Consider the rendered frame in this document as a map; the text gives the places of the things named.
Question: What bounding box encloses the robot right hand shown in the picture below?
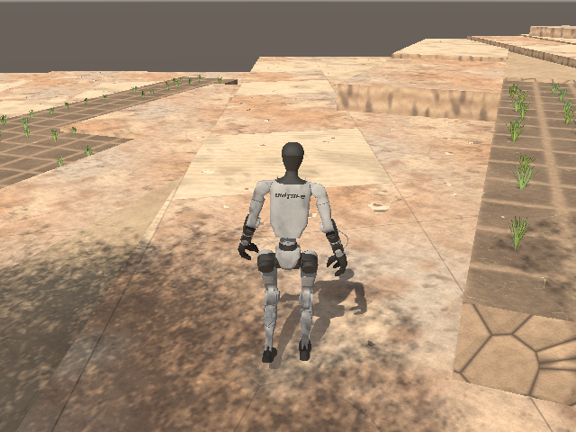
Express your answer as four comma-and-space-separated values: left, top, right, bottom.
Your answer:
327, 254, 347, 276

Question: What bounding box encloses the robot left forearm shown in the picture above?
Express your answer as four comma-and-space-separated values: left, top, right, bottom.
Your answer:
240, 214, 256, 246

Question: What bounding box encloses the right robot upper arm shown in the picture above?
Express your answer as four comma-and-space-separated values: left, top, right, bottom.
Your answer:
310, 182, 334, 233

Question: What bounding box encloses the robot shin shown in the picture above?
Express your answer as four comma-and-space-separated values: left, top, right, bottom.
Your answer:
300, 292, 314, 349
264, 290, 277, 352

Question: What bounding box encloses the robot right shin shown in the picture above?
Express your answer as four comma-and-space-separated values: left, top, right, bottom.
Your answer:
300, 292, 314, 349

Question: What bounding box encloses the robot left shin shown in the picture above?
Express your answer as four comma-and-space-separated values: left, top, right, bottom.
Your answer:
264, 290, 277, 352

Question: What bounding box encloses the robot right forearm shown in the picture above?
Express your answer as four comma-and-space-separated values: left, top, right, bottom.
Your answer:
326, 219, 345, 257

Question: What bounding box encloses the robot left hand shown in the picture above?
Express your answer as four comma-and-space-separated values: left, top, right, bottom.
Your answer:
238, 242, 259, 260

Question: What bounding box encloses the left robot upper arm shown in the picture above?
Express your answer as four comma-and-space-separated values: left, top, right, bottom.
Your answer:
246, 180, 273, 229

